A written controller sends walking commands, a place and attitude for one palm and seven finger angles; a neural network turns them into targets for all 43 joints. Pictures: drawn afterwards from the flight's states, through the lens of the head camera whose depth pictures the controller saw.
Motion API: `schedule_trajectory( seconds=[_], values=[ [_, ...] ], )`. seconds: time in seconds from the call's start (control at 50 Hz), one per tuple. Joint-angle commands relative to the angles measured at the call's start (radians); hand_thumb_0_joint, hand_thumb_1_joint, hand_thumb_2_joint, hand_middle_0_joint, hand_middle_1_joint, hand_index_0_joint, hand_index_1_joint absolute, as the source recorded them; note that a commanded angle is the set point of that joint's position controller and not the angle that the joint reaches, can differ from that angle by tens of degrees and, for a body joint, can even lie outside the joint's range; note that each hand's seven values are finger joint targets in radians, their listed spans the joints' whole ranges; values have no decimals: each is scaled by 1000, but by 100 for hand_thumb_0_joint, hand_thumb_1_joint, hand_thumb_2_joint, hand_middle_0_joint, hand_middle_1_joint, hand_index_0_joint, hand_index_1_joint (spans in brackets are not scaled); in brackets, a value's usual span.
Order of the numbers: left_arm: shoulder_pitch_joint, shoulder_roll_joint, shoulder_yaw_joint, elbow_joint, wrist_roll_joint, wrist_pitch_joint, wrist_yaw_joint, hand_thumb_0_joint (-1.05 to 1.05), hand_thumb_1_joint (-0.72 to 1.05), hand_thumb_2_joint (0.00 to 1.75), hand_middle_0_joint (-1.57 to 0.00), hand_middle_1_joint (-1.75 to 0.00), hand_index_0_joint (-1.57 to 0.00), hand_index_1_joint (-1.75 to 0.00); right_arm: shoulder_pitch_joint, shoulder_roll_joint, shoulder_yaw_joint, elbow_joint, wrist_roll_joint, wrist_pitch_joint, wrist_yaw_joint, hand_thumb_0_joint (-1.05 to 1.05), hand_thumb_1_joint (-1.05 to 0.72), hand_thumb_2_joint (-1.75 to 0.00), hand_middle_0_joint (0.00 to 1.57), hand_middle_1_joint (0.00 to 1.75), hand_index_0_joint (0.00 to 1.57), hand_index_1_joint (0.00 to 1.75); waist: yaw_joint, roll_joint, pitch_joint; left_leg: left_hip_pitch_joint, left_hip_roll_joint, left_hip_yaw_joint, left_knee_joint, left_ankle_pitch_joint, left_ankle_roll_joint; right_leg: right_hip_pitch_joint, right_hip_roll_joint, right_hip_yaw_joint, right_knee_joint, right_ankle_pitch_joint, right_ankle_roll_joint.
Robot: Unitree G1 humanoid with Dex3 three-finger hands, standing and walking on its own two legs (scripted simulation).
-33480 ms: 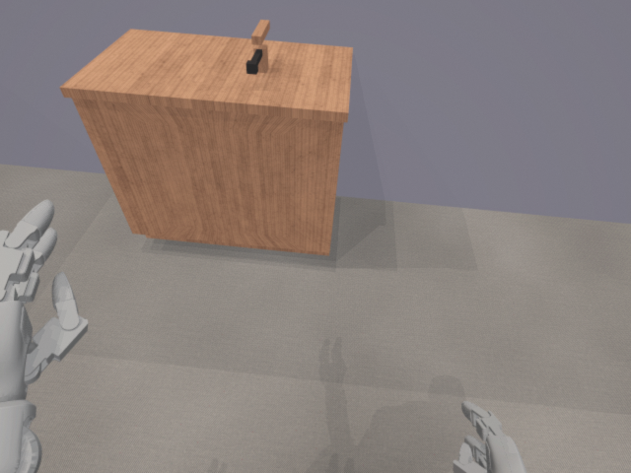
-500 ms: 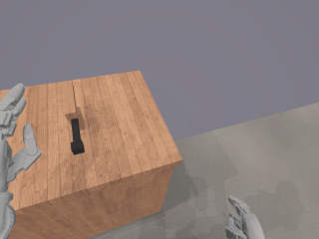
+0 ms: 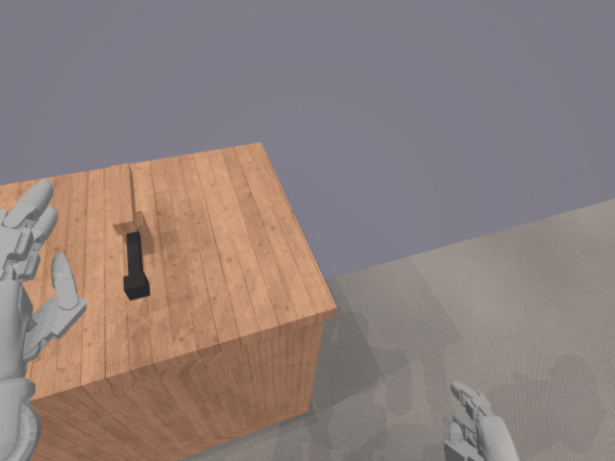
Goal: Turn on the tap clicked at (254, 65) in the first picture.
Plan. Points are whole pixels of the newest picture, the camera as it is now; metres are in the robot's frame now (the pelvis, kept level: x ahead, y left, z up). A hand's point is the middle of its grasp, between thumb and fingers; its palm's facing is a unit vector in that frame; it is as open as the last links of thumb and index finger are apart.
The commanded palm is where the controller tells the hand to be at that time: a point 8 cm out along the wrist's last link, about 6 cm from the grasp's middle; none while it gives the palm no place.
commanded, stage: come to a stop and stand still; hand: left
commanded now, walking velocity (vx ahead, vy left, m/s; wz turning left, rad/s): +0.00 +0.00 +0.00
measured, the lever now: (136, 286) +0.33 +0.28 +0.00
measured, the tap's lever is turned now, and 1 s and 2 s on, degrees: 0 0 0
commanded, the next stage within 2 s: look again from close up in 0.98 s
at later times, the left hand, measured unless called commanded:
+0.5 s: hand (82, 305) +0.22 +0.25 +0.15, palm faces +0.33 -0.86 -0.40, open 7.5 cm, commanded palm +0.16 +0.28 +0.17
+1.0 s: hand (54, 291) +0.22 +0.27 +0.16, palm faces +0.40 -0.86 -0.33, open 7.5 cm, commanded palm +0.17 +0.30 +0.17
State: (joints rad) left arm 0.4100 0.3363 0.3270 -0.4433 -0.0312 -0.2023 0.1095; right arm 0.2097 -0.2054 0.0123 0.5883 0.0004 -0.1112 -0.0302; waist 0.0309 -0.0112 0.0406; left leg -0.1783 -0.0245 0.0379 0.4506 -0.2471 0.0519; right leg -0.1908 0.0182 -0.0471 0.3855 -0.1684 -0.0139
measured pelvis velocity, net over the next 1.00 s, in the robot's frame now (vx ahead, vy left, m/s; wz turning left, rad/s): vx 0.01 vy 0.02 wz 0.00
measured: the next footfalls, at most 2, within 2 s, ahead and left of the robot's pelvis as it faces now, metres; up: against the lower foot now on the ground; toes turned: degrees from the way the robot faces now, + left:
none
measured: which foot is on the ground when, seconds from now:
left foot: down 0.00-1.00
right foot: down 0.00-1.00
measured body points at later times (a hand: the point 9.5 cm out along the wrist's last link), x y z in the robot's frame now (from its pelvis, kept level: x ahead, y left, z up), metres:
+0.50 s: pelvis +0.00 +0.00 +0.00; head +0.02 +0.02 +0.45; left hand +0.20 +0.29 +0.17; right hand +0.16 -0.22 -0.08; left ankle +0.00 +0.08 -0.74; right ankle +0.03 -0.11 -0.74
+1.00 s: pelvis +0.01 +0.02 +0.00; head +0.02 +0.05 +0.45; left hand +0.19 +0.31 +0.18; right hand +0.20 -0.19 -0.06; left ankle +0.00 +0.08 -0.74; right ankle +0.03 -0.11 -0.74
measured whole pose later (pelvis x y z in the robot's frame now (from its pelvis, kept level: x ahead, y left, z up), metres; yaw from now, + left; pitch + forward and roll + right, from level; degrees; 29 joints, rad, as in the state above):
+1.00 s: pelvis +0.01 +0.02 +0.00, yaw +0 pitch -1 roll -2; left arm 0.40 0.36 0.35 -0.48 -0.04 -0.23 0.10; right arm 0.19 -0.18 0.03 0.56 0.00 -0.12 -0.02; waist 0.04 -0.04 0.05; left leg -0.18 -0.05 0.04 0.46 -0.27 0.07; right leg -0.19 0.00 -0.04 0.40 -0.19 0.01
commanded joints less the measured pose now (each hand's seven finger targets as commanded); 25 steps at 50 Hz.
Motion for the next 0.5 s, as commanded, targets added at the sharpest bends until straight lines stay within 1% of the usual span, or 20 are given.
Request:
schedule_trajectory(
  seconds=[0.0, 0.06, 0.08, 0.1, 0.12, 0.14, 0.16, 0.18, 0.2, 0.22, 0.24, 0.26, 0.28, 0.3, 0.32, 0.36, 0.38, 0.4, 0.44, 0.48],
  values=[
    [-82, 186, 113, -228, -7, -65, 21, 0, 90, 90, -20, -30, -20, -30, -98, -127, -56, -161, 5, -56, -14, 0, -90, -90, 20, 30, 20, 30, -8, 49, -109, -63, 84, -106, -90, 65, -34, 80, -99, 137, -64, 44, -25],
    [-63, 180, 115, -214, -11, -63, 22, 0, 90, 90, -20, -30, -20, -30, -93, -127, -55, -165, 5, -54, -15, 0, -90, -90, 20, 30, 20, 30, -9, 31, -118, -53, 87, -106, -92, 76, -32, 81, -98, 133, -63, 50, -21],
    [-61, 179, 114, -223, -11, -64, 22, 0, 90, 90, -20, -30, -20, -30, -92, -129, -58, -164, 6, -54, -15, 0, -90, -90, 20, 30, 20, 30, -9, 36, -127, -52, 88, -110, -92, 90, -32, 91, -95, 131, -54, 65, -23],
    [-57, 185, 118, -224, -12, -62, 21, 0, 90, 90, -20, -30, -20, -30, -99, -127, -56, -161, 8, -54, -16, 0, -90, -90, 20, 30, 20, 30, -9, 59, -120, -48, 91, -109, -94, 99, -34, 81, -94, 127, -52, 74, -21],
    [-53, 180, 116, -223, -12, -62, 21, 0, 90, 90, -20, -30, -20, -30, -94, -126, -56, -161, 6, -53, -17, 0, -90, -90, 20, 30, 20, 30, -10, 53, -132, -47, 95, -111, -96, 110, -33, 96, -93, 120, -42, 93, -20],
    [-1100, 985, 677, -482, 152, -166, 21, 0, 90, 90, -20, -30, -20, -30, 36, -151, -37, -151, -39, -102, -9, 0, -90, -90, 20, 30, 20, 30, -3, -29, 43, -200, 106, -58, 12, 173, -16, -60, -89, 104, -78, 100, 39],
    [-513, 359, 280, 135, 42, -126, -29, 0, 90, 90, -20, -30, -20, -30, -63, -37, -2, -95, -1, -97, -10, 0, -90, -90, 20, 30, 20, 30, -12, 0, -167, -30, 64, -96, -25, 189, -14, -54, -141, 118, -25, 48, -47],
    [-243, 223, 182, 144, 6, -120, -41, 0, 90, 90, -20, -30, -20, -30, -27, -114, -56, -147, 5, -115, -7, 0, -90, -90, 20, 30, 20, 30, 30, 95, -155, 13, 74, -74, -18, 183, -38, -4, -118, 226, -49, 114, -45],
    [-159, 73, 48, 51, -27, -123, -53, 0, 90, 90, -20, -30, -20, -30, -37, -104, -60, -145, 20, -114, 16, 0, -90, -90, 20, 30, 20, 30, 0, 214, -203, 19, 82, -65, -38, 224, -47, 68, -120, 160, 14, 154, -54],
    [-146, 141, 75, -88, -23, -130, -43, 0, 90, 90, -20, -30, -20, -30, -22, -134, -67, -158, 17, -110, 30, 0, -90, -90, 20, 30, 20, 30, 1, 205, -224, -3, 100, -88, -58, 244, -45, 109, -106, 143, 42, 147, -39],
    [-96, 151, 69, -152, -21, -134, -36, 0, 90, 90, -20, -30, -20, -30, -49, -133, -65, -164, 17, -108, 38, 0, -90, -90, 20, 30, 20, 30, 10, 159, -214, -40, 109, -98, -69, 220, -36, 127, -99, 126, 49, 128, -28],
    [-52, 155, 67, -183, -22, -132, -28, 0, 90, 90, -20, -30, -20, -30, -56, -132, -61, -170, 16, -108, 42, 0, -90, -90, 20, 30, 20, 30, 14, 92, -196, -77, 110, -108, -82, 178, -31, 135, -92, 116, 49, 98, -20],
    [-18, 175, 87, -190, -22, -129, -20, 0, 90, 90, -20, -30, -20, -30, -59, -133, -60, -169, 16, -108, 41, 0, -90, -90, 20, 30, 20, 30, 18, 27, -181, -101, 109, -114, -94, 131, -30, 133, -86, 110, 44, 64, -15],
    [15, 194, 116, -181, -26, -121, -8, 0, 90, 90, -20, -30, -20, -30, -74, -130, -56, -167, 18, -102, 37, 0, -90, -90, 20, 30, 20, 30, 15, 24, -161, -100, 113, -110, -105, 95, -27, 113, -83, 99, 46, 49, -12],
    [5, 208, 138, -170, -24, -118, -2, 0, 90, 90, -20, -30, -20, -30, -71, -130, -53, -171, 14, -97, 29, 0, -90, -90, 20, 30, 20, 30, 14, -20, -145, -134, 113, -119, -114, 52, -26, 113, -83, 91, 39, 21, -8],
    [-37, 248, 190, -167, -28, -121, 4, 0, 90, 90, -20, -30, -20, -30, -77, -127, -51, -174, 13, -96, 12, 0, -90, -90, 20, 30, 20, 30, 9, -59, -123, -142, 101, -123, -111, 4, -23, 91, -85, 106, 11, -21, -8],
    [-62, 246, 194, -159, -32, -122, 2, 0, 90, 90, -20, -30, -20, -30, -78, -123, -48, -175, 13, -96, 4, 0, -90, -90, 20, 30, 20, 30, 6, -58, -112, -132, 93, -123, -107, -9, -22, 67, -91, 120, -7, -45, -10],
    [-117, 283, 217, -209, -29, -126, 4, 0, 90, 90, -20, -30, -20, -30, -92, -124, -47, -171, 13, -95, -3, 0, -90, -90, 20, 30, 20, 30, -1, -12, -105, -113, 92, -120, -101, -6, -22, 48, -92, 120, -7, -42, -12],
    [-149, 243, 185, -187, -28, -129, 1, 0, 90, 90, -20, -30, -20, -30, -83, -116, -44, -165, 11, -100, -10, 0, -90, -90, 20, 30, 20, 30, -3, 44, -118, -99, 93, -125, -104, 15, -20, 59, -91, 118, 3, -16, -16],
    [-167, 223, 157, -203, -24, -130, 0, 0, 90, 90, -20, -30, -20, -30, -78, -115, -43, -161, 11, -111, -10, 0, -90, -90, 20, 30, 20, 30, 0, 76, -136, -74, 91, -117, -92, 68, -20, 81, -89, 118, 10, 46, -15]
  ],
)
